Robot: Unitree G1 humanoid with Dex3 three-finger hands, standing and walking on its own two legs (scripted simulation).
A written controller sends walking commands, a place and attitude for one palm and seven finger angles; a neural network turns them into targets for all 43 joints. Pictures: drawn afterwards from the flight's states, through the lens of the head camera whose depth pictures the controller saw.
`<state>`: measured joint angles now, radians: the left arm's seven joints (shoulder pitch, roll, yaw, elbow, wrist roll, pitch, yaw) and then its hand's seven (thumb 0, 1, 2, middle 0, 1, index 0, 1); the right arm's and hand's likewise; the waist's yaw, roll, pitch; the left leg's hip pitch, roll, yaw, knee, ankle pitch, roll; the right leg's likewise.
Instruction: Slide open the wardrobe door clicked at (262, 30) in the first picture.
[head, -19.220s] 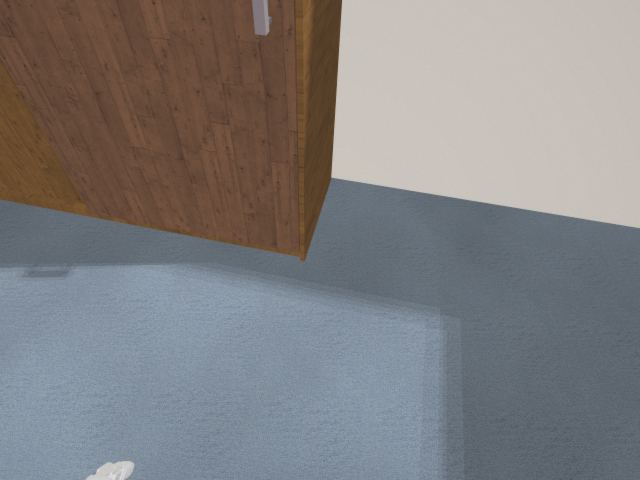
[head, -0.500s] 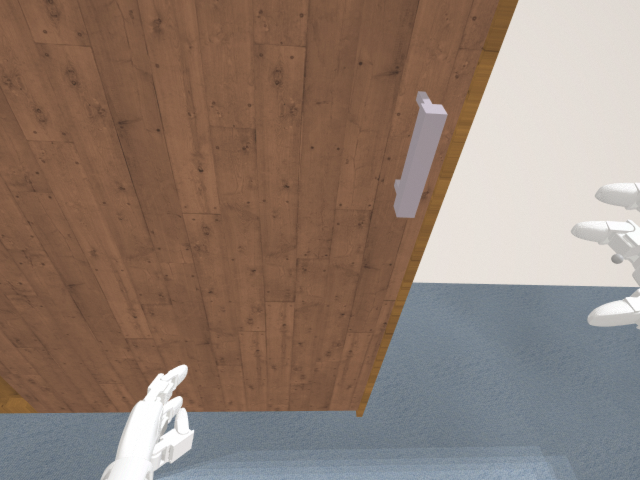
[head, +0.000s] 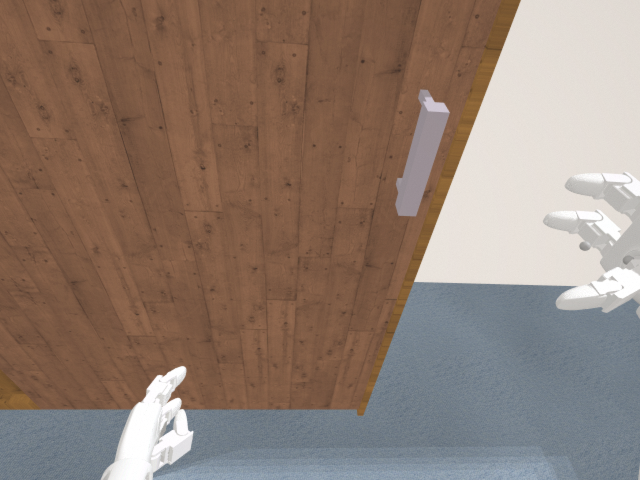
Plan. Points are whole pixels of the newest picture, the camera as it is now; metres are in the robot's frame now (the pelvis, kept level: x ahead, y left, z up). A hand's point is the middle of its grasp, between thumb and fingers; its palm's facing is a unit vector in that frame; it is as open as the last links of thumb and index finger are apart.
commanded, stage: move the hooked fingers beside the handle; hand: right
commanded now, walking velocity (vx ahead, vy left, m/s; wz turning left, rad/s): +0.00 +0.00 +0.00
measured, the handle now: (415, 154) +0.48 -0.11 +0.21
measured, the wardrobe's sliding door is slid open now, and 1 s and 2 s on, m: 0.00 0.00 0.00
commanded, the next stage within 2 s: none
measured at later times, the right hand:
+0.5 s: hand (540, 219) +0.35 -0.23 +0.21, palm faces +0.02 +1.00 -0.04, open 13.9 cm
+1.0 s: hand (489, 195) +0.39 -0.18 +0.21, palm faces -0.01 +1.00 -0.02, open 13.9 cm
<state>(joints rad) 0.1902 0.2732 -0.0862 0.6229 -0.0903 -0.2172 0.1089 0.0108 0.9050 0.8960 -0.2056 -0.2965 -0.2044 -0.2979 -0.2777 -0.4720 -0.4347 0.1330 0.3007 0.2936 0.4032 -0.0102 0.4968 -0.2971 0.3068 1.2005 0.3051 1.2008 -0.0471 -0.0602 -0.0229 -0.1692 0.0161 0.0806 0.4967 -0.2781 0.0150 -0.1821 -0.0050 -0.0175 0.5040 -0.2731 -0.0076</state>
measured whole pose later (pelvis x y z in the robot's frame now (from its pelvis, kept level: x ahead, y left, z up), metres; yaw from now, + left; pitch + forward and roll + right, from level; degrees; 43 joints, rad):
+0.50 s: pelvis +0.00 +0.00 +0.00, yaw +1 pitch -2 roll +0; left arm 0.20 0.27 -0.08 0.64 -0.09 -0.18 0.10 0.01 0.91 0.90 -0.21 -0.30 -0.20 -0.30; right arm -0.39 -0.41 -0.36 0.22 0.27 0.29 0.31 -0.01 0.50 -0.30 0.31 1.20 0.30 1.20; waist -0.03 -0.05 -0.03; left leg -0.18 0.02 0.07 0.49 -0.28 0.01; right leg -0.18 0.00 -0.03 0.48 -0.27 -0.01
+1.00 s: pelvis +0.00 +0.00 +0.00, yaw +1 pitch -1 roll +0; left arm 0.21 0.26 -0.07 0.66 -0.08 -0.14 0.10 0.01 0.91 0.90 -0.21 -0.30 -0.20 -0.30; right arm -0.55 -0.36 -0.28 0.38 0.23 0.27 0.22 -0.01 0.50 -0.30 0.31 1.20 0.30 1.20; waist 0.00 -0.05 -0.03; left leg -0.20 0.02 0.07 0.49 -0.27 0.02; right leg -0.19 0.00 -0.03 0.47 -0.26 -0.01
